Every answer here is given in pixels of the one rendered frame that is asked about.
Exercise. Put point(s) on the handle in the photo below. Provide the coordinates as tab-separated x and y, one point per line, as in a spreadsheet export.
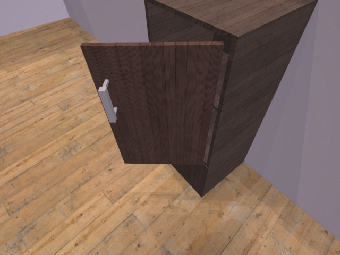
107	103

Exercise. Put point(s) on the cupboard door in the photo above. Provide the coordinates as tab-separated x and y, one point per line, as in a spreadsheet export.
164	93

